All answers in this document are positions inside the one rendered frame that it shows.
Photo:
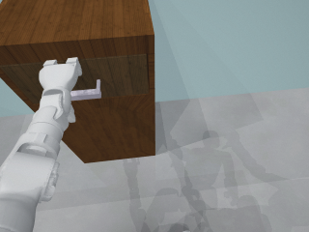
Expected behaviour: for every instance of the drawer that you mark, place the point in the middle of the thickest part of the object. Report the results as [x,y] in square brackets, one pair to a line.
[122,75]

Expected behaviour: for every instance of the cabinet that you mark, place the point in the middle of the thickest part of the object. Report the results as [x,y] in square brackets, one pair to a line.
[33,31]

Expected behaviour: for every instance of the handle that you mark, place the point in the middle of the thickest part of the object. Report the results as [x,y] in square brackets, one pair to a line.
[88,94]

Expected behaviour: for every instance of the left robot upper arm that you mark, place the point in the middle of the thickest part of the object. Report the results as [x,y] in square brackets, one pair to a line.
[28,180]

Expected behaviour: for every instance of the robot left hand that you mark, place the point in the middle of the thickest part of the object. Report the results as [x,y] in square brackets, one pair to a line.
[61,75]

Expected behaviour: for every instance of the left robot forearm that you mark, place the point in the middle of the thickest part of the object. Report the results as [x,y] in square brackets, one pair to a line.
[47,128]

